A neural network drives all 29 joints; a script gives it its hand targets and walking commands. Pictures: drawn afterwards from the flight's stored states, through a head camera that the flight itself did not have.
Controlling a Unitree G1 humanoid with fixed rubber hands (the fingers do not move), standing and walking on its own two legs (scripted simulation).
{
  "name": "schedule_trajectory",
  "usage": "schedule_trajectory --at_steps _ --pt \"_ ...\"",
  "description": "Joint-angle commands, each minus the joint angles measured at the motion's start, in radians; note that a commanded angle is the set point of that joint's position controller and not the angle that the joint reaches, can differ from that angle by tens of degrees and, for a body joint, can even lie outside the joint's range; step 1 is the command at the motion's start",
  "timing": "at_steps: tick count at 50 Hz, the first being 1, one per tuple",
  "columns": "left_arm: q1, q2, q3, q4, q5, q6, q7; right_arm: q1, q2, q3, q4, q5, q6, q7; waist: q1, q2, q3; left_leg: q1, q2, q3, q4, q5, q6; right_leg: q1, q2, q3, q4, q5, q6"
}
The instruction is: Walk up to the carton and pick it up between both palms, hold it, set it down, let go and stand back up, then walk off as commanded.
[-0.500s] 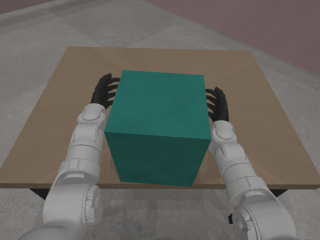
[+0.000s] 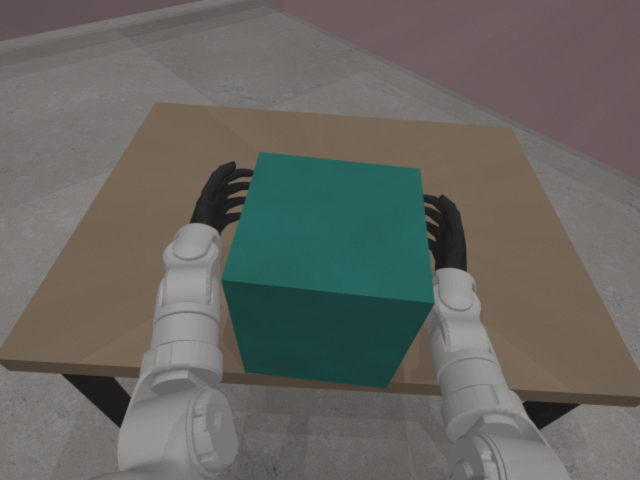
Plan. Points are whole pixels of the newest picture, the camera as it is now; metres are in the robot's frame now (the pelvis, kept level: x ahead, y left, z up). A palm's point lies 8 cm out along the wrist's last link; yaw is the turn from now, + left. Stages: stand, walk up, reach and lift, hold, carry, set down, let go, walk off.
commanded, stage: reach and lift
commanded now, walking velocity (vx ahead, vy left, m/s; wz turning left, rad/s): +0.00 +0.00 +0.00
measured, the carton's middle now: (326, 277) +0.37 +0.02 +0.04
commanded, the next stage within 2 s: none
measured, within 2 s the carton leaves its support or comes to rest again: leaves its support in 1.12 s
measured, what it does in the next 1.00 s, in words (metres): stands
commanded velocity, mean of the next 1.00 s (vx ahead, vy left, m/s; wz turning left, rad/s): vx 0.00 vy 0.00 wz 0.00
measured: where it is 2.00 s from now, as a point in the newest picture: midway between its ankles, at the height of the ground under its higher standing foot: outside the picture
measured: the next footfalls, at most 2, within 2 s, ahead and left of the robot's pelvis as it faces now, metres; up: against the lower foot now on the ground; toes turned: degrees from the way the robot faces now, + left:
none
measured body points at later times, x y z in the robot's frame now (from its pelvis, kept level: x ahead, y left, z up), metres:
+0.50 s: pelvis +0.01 +0.00 +0.00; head +0.01 +0.04 +0.45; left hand +0.41 +0.18 +0.11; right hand +0.38 -0.13 +0.09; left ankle +0.00 +0.11 -0.75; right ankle -0.02 -0.14 -0.75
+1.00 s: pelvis +0.00 +0.00 +0.00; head +0.01 +0.04 +0.45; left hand +0.41 +0.18 +0.11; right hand +0.38 -0.13 +0.09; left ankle +0.00 +0.11 -0.75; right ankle -0.02 -0.14 -0.75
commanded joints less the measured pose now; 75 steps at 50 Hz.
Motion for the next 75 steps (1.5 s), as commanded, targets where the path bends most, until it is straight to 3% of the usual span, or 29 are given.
schedule_trajectory --at_steps 1,15,37,42,45,51,58,60,65,66,67,70,75 --pt "-0.363 -0.436 -0.292 -0.011 -0.003 -0.014 -0.082 -0.436 0.385 0.351 -0.065 -0.026 -0.048 0.097 -0.037 0.118 -0.311 0.044 -0.032 0.117 -0.021 0.302 -0.051 0.080 0.072 -0.084 0.020 0.150 0.005" --pt "-0.316 -0.457 -0.296 -0.033 0.004 -0.008 -0.084 -0.416 0.395 0.401 -0.074 -0.010 -0.096 0.067 -0.027 0.094 -0.309 0.061 -0.028 0.119 0.015 0.423 -0.049 0.083 0.071 -0.090 0.041 0.275 0.008" --pt "-0.363 -0.490 -0.313 -0.022 -0.001 -0.019 -0.063 -0.475 0.393 0.385 0.006 -0.008 -0.134 0.046 -0.015 0.118 -0.345 0.054 -0.022 0.109 -0.001 0.366 -0.047 0.037 0.070 -0.100 0.015 0.199 -0.005" --pt "-0.393 -0.509 -0.339 -0.012 -0.012 -0.036 -0.057 -0.527 0.398 0.405 -0.003 -0.003 -0.161 0.042 -0.009 0.117 -0.390 0.062 -0.021 0.108 0.018 0.414 -0.050 0.025 0.074 -0.101 0.022 0.229 -0.003" --pt "-0.421 -0.533 -0.371 -0.024 -0.033 -0.065 -0.051 -0.542 0.407 0.418 0.007 -0.008 -0.187 0.036 -0.026 0.129 -0.433 0.081 -0.020 0.103 0.036 0.461 -0.060 0.012 0.076 -0.104 0.026 0.256 -0.002" --pt "-0.482 -0.571 -0.395 0.006 -0.046 -0.128 -0.035 -0.626 0.413 0.433 0.035 -0.023 -0.255 0.033 -0.029 0.120 -0.483 0.089 -0.015 0.093 0.048 0.494 -0.061 -0.017 0.073 -0.103 0.020 0.264 -0.003" --pt "-0.594 -0.592 -0.376 0.060 -0.043 -0.211 -0.010 -0.769 0.409 0.389 0.078 -0.066 -0.337 0.042 -0.024 0.114 -0.536 0.066 -0.012 0.109 0.028 0.383 -0.051 -0.043 0.067 -0.107 0.003 0.190 -0.016" --pt "-0.605 -0.591 -0.359 0.117 -0.033 -0.225 -0.003 -0.776 0.407 0.362 0.144 -0.079 -0.341 0.051 -0.021 0.116 -0.512 0.049 -0.006 0.111 0.009 0.306 -0.045 -0.063 0.066 -0.108 -0.010 0.117 -0.022" --pt "-0.681 -0.587 -0.337 0.176 -0.029 -0.246 0.019 -0.864 0.414 0.320 0.181 -0.096 -0.340 0.066 -0.002 0.093 -0.522 -0.023 -0.004 0.123 -0.040 0.101 -0.020 -0.073 0.058 -0.107 -0.013 0.021 -0.028" --pt "-0.698 -0.601 -0.356 0.139 -0.042 -0.252 0.026 -0.876 0.426 0.319 0.158 -0.095 -0.344 0.070 0.002 0.096 -0.564 -0.016 -0.002 0.121 -0.037 0.105 -0.020 -0.065 0.059 -0.107 -0.003 0.034 -0.029" --pt "-0.692 -0.591 -0.341 0.183 -0.036 -0.243 0.027 -0.882 0.417 0.320 0.177 -0.092 -0.328 0.072 0.003 0.088 -0.529 -0.033 -0.005 0.125 -0.050 0.074 -0.015 -0.069 0.059 -0.106 -0.011 0.012 -0.026" --pt "-0.662 -0.616 -0.359 0.147 -0.045 -0.230 0.038 -0.891 0.437 0.346 0.128 -0.061 -0.310 0.081 0.020 0.102 -0.608 -0.002 -0.007 0.132 -0.034 0.141 -0.016 -0.041 0.063 -0.100 -0.001 0.059 -0.027" --pt "-0.599 -0.632 -0.397 0.059 -0.065 -0.170 0.045 -0.862 0.452 0.447 0.063 0.017 -0.253 0.081 0.032 0.119 -0.650 0.074 -0.012 0.133 0.019 0.362 -0.033 -0.001 0.075 -0.086 0.004 0.174 -0.024"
